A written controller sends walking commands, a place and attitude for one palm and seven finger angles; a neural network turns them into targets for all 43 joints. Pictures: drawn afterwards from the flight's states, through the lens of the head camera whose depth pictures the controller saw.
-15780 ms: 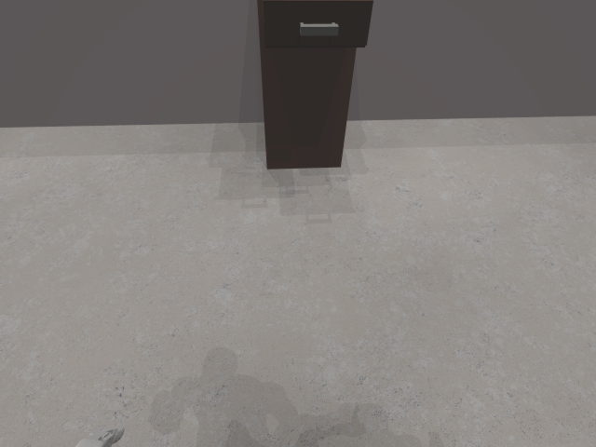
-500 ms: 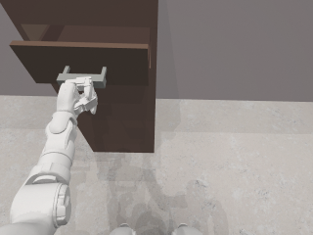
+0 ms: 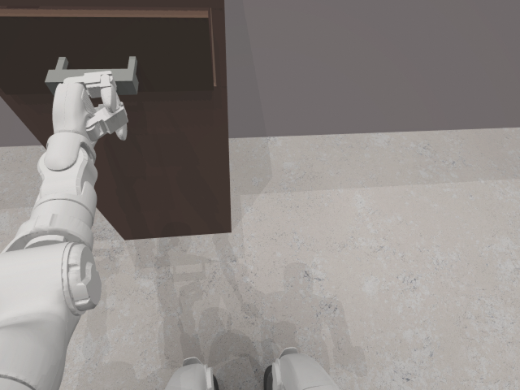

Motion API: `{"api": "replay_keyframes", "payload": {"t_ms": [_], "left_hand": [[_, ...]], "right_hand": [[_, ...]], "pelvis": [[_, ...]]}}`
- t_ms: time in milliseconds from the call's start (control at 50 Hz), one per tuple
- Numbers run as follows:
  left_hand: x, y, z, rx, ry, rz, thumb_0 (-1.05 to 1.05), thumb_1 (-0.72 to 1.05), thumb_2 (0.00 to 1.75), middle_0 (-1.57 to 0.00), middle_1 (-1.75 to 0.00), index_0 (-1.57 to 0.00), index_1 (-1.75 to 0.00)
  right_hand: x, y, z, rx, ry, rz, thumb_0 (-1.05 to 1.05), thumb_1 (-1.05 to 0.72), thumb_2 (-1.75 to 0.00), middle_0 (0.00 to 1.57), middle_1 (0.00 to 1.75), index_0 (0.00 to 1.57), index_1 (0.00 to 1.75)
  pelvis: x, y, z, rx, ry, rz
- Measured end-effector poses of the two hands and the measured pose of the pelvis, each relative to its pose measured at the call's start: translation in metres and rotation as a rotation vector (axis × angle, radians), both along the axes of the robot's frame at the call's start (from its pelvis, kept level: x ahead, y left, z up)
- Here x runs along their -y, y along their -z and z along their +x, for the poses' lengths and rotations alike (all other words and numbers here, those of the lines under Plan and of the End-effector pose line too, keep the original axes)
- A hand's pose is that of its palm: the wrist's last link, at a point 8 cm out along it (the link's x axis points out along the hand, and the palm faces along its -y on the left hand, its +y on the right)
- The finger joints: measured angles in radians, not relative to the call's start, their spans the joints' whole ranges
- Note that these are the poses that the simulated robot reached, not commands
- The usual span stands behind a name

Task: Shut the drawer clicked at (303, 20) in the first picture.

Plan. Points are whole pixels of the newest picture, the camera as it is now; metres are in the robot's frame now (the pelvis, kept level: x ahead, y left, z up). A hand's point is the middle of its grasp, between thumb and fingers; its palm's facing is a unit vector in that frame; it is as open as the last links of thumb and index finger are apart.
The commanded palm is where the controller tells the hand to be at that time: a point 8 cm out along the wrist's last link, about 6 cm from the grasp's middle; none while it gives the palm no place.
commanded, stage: push the drawer shut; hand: left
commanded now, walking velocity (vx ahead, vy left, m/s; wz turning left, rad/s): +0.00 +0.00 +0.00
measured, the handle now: (96, 72) +0.60 +0.20 +0.10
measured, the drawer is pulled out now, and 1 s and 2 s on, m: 0.02 0.00 0.00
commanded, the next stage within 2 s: pull the fist back off the drawer in 0.50 s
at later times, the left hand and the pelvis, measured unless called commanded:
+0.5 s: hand (114, 102) +0.54 +0.17 +0.09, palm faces +0.01 -1.00 -0.04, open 3.1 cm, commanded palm +0.56 +0.20 +0.10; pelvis +0.00 +0.01 -0.01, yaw +1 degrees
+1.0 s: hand (116, 102) +0.54 +0.16 +0.09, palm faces +0.00 -1.00 -0.03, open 3.2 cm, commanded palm +0.52 +0.20 +0.10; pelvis -0.01 +0.01 -0.01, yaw +0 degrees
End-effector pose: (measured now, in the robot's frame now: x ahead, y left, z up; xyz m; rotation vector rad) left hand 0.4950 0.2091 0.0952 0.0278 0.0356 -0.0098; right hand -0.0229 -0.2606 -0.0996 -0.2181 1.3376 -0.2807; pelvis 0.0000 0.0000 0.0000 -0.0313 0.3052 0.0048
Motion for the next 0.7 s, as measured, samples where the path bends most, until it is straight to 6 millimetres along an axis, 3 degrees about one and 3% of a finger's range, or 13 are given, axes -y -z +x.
{"api": "replay_keyframes", "payload": {"t_ms": [140, 480, 700], "left_hand": [[-0.002, 0.000, 0.018, -0.001, 0.003, -0.005, 0.06, 0.83, 0.95, -1.40, -1.60, -1.40, -1.60], [-0.012, 0.001, 0.022, -0.005, -0.016, 0.010, 0.02, 0.67, 0.97, -1.40, -1.60, -1.40, -1.60], [-0.010, -0.001, 0.022, -0.014, -0.014, 0.012, 0.05, 0.68, 1.00, -1.40, -1.60, -1.40, -1.60]], "right_hand": [[-0.005, -0.003, -0.009, -0.044, 0.018, -0.002, 0.00, -0.91, -0.90, 0.21, 0.30, 0.21, 0.30], [-0.011, 0.000, -0.004, -0.055, -0.038, -0.015, 0.00, -0.91, -0.89, 0.21, 0.30, 0.21, 0.30], [-0.013, -0.003, -0.022, -0.049, -0.035, -0.036, 0.00, -0.91, -0.89, 0.21, 0.30, 0.21, 0.30]], "pelvis": [[-0.004, 0.001, 0.006, -0.030, 0.006, -0.006], [-0.010, 0.007, -0.001, -0.053, -0.029, -0.027], [-0.012, 0.009, -0.011, -0.057, -0.028, -0.031]]}}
